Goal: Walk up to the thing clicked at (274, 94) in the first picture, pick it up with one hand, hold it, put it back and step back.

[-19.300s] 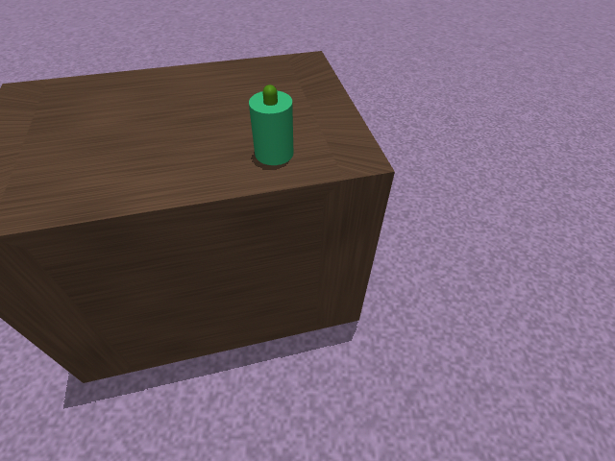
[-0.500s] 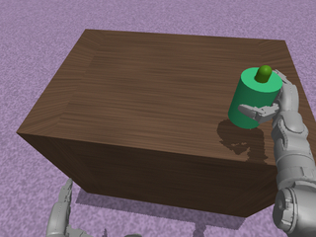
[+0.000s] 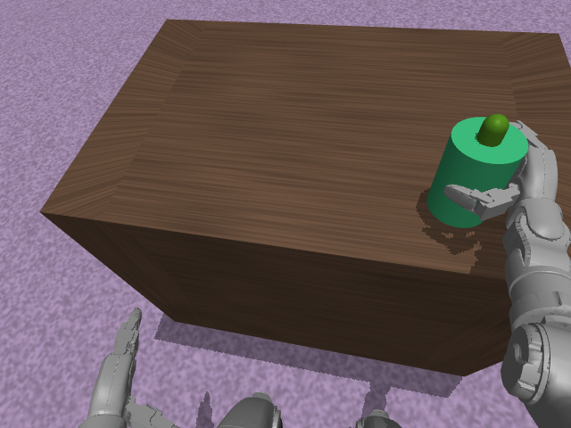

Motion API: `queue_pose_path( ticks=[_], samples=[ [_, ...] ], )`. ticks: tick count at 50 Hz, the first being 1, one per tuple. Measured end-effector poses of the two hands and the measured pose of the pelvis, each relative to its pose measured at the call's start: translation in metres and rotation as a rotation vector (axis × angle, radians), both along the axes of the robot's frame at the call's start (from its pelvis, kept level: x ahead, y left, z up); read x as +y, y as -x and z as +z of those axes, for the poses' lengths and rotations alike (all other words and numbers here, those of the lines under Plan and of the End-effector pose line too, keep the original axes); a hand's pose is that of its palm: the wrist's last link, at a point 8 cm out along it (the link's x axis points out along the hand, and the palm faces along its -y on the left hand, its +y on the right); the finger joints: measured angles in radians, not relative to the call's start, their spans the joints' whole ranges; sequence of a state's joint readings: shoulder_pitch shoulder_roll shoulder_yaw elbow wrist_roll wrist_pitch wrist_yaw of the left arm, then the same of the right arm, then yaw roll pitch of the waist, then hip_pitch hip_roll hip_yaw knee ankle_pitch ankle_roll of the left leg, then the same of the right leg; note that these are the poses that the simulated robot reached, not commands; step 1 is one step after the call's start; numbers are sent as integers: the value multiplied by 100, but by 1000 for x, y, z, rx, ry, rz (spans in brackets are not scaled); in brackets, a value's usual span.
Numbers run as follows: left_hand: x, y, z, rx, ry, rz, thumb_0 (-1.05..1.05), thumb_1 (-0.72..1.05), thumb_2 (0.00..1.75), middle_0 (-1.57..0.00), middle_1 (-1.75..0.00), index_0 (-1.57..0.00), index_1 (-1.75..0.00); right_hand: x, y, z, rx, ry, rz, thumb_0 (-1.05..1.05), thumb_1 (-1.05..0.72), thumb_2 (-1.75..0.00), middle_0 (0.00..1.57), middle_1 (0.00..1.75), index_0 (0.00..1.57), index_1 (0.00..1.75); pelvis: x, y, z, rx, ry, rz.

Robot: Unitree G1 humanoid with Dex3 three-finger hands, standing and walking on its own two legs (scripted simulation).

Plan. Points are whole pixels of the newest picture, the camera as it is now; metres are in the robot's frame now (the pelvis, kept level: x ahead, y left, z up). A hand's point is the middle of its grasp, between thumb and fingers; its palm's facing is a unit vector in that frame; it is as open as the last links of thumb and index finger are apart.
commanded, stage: lower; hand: right
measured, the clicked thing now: (475, 166) +0.48 -0.19 +0.06
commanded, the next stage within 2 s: loosen in 0.20 s
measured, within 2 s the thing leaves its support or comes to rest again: rests again in 1.04 s
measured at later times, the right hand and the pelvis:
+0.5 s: hand (481, 172) +0.48 -0.20 +0.05, palm faces +0.12 +0.99 -0.01, open 12.0 cm; pelvis +0.00 +0.00 -0.02, yaw -1 degrees
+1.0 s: hand (490, 157) +0.49 -0.20 +0.07, palm faces +0.13 +0.99 +0.02, open 15.6 cm; pelvis -0.01 +0.00 -0.02, yaw -1 degrees
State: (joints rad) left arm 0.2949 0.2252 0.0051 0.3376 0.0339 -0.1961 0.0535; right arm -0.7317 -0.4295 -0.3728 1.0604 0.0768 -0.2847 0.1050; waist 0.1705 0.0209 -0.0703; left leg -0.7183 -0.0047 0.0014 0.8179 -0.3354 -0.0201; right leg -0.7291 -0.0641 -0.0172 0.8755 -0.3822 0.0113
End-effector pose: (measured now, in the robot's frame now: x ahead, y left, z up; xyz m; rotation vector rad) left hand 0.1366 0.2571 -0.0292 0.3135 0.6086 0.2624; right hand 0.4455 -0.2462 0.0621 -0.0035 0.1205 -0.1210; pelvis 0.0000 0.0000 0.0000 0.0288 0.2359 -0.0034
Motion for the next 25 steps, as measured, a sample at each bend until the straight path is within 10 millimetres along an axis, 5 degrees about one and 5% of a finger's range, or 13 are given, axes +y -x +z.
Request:
queue_pose_path(
  ticks=[19, 25],
  samples=[
    [-1, -3, -1, -13, -28, -30, -1, -52, 4, -6, -4, -6, -4, -3, -7, -11, -32, -3, 2, 0, 61, -107, 59, 95, 61, 97, 0, 3, -13, 36, -6, -7],
    [-4, -1, -1, -16, -26, -37, -1, -50, 2, -5, -4, -7, -3, -5, -8, -11, -36, 3, -4, -1, 60, -95, 66, 85, 68, 86, 0, 4, -15, 38, -8, -12]
  ],
)
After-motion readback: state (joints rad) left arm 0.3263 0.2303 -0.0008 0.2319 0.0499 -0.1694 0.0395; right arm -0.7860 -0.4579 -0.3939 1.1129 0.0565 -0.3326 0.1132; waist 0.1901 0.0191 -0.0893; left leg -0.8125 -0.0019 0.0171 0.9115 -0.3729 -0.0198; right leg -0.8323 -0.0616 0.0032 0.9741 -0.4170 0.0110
